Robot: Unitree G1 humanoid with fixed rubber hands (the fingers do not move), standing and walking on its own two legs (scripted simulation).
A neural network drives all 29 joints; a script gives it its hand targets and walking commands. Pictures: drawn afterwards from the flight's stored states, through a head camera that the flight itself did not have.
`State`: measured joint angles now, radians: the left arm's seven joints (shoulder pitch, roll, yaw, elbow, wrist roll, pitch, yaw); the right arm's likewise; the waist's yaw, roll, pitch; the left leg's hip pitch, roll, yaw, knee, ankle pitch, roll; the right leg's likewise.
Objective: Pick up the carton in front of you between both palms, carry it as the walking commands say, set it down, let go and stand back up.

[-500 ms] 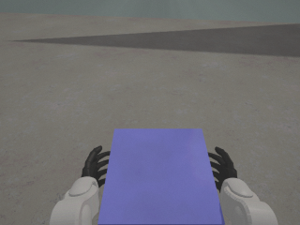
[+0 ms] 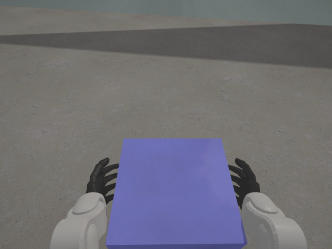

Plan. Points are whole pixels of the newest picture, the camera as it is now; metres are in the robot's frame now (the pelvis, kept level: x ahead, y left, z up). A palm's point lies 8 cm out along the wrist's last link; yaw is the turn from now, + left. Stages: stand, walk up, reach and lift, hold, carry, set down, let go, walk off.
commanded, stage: carry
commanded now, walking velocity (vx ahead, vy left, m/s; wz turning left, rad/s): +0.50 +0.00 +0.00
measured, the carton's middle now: (172, 207) +0.24 +0.00 +0.03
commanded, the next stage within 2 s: none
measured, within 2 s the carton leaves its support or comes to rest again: neither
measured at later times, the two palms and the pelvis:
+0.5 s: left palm (130, 103) +0.55 +0.13 +0.10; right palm (223, 105) +0.55 -0.17 +0.09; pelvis +0.33 -0.02 +0.00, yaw +1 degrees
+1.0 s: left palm (131, 56) +0.89 +0.16 +0.10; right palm (200, 56) +0.88 -0.14 +0.11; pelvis +0.65 +0.01 +0.01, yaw +0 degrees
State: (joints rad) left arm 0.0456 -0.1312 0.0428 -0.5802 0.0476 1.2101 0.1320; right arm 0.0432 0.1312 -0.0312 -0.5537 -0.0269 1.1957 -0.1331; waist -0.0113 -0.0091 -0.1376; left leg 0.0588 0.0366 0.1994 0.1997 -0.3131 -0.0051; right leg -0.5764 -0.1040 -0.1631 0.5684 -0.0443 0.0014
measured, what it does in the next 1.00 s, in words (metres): walks ahead: right foot, then left foot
